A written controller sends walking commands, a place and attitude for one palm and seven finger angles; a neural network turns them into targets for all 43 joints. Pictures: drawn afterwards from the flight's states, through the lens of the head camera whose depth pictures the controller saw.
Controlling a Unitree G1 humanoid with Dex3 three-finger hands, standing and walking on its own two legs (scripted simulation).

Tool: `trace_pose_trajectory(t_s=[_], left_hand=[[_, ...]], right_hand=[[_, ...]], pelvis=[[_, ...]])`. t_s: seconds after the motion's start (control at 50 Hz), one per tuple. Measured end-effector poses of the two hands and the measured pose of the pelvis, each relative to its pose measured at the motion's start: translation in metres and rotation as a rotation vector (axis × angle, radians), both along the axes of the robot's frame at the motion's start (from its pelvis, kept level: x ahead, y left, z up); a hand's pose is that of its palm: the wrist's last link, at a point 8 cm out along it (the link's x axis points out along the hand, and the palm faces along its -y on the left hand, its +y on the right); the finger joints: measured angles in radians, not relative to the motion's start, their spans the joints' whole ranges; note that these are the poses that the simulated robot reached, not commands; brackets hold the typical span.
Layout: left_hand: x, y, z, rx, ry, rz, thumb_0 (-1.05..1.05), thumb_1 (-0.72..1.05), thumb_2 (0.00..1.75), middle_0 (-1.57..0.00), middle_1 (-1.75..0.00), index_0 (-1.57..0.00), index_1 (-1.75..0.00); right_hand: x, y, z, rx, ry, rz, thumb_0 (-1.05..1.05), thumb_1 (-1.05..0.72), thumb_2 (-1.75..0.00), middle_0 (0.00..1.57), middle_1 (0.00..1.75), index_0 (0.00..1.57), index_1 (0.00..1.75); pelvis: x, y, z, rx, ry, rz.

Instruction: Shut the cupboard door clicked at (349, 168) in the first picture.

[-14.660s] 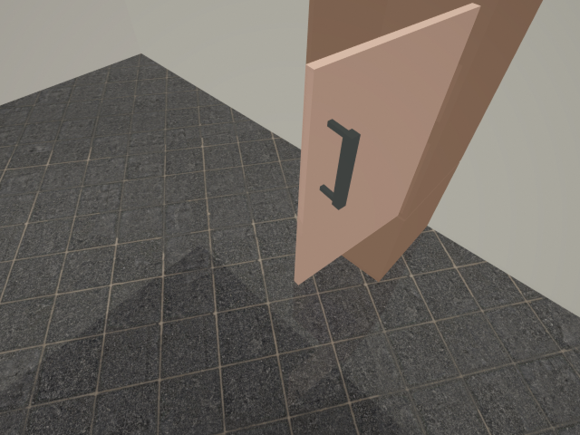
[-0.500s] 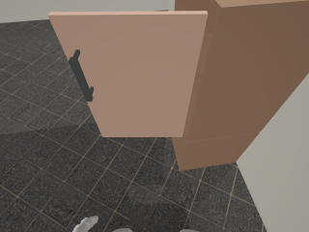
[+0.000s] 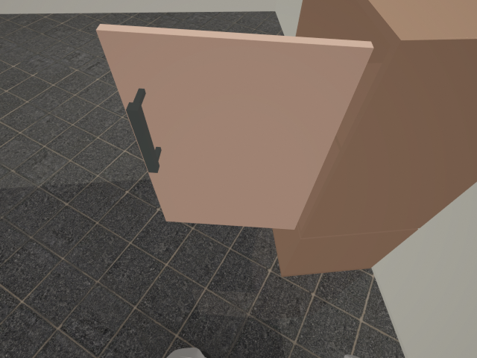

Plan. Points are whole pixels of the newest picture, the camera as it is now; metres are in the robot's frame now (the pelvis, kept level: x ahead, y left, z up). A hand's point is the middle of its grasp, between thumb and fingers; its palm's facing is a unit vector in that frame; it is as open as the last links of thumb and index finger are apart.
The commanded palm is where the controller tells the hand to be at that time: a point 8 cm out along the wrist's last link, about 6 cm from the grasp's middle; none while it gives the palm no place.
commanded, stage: come to a stop and stand still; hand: left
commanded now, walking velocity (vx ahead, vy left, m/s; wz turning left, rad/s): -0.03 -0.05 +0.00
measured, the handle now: (147, 134) +0.47 +0.22 +0.07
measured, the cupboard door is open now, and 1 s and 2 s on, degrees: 81 81 81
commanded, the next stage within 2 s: look again from close up in 0.70 s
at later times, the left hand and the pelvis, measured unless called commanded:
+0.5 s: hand out of the picture -0.01 +0.13 -0.18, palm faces +0.07 -0.98 -0.18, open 7.3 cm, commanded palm none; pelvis -0.04 -0.05 +0.00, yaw +2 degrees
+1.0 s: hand out of the picture -0.08 +0.14 -0.17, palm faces +0.04 -0.98 -0.18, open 7.4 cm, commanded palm none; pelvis -0.06 -0.02 +0.00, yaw +1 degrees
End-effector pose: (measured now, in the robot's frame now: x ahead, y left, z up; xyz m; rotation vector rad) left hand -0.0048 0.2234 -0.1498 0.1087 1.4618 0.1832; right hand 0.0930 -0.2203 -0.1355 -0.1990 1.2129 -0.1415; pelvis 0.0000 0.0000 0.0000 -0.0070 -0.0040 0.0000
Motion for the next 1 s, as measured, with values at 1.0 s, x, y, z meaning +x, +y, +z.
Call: trace_pose_trajectory(t_s=[1.0], left_hand=[[-0.083, -0.038, 0.009, -0.002, -0.031, -0.023, 0.01, 0.91, 0.90, -0.20, -0.30, -0.20, -0.30]], right_hand=[[-0.157, -0.011, -0.015, 0.088, 0.144, -0.034, 0.01, -0.92, -0.90, 0.20, 0.30, 0.20, 0.30]], pelvis=[[-0.058, -0.022, 0.001, 0.002, -0.030, 0.019]])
